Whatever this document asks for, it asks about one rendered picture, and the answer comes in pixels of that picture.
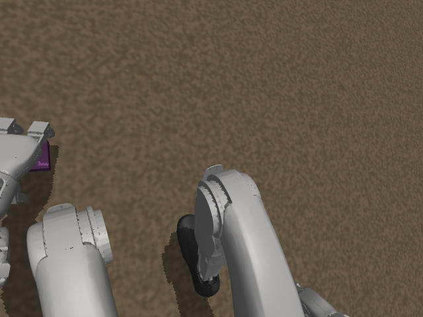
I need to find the right robot hand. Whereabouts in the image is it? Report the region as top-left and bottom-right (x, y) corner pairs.
(294, 282), (337, 317)

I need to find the left robot arm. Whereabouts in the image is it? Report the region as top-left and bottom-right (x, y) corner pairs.
(0, 172), (19, 288)

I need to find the small box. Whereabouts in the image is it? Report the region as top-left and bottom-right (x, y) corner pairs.
(29, 140), (51, 172)

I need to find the left robot hand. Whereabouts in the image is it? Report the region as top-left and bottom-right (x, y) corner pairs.
(0, 118), (55, 204)

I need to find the right robot foot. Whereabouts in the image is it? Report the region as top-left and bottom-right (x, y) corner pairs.
(176, 214), (220, 297)

